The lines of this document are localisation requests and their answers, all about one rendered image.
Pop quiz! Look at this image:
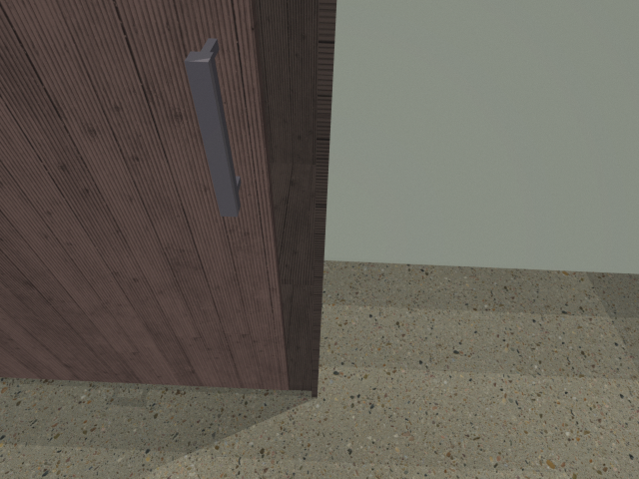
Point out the wardrobe door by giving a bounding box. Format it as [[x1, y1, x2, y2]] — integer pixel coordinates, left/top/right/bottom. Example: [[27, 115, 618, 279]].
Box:
[[0, 0, 290, 390]]

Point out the handle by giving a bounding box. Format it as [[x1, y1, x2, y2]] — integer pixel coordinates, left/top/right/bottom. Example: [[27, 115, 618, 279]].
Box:
[[185, 38, 241, 217]]

